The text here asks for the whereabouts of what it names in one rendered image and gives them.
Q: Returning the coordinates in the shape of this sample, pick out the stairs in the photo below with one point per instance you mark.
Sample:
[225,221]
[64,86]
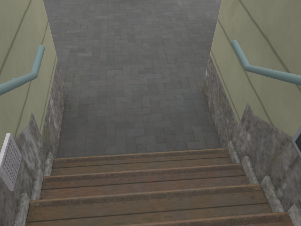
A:
[176,188]

